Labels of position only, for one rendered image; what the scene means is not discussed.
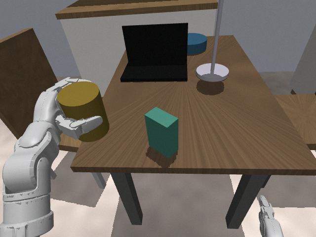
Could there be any right robot hand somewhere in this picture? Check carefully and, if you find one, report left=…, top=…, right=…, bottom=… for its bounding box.
left=259, top=195, right=284, bottom=237

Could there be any left robot hand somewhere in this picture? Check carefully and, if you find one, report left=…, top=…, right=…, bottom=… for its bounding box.
left=33, top=77, right=103, bottom=139

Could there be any left robot arm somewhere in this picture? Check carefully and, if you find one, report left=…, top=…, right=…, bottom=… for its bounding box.
left=0, top=121, right=61, bottom=237

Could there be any chair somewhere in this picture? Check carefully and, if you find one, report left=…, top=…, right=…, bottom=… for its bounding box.
left=0, top=28, right=106, bottom=189
left=261, top=92, right=316, bottom=188

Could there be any table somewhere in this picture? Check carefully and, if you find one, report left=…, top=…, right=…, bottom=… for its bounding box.
left=70, top=35, right=316, bottom=229

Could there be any desk lamp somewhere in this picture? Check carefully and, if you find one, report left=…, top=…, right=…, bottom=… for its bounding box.
left=196, top=0, right=229, bottom=82

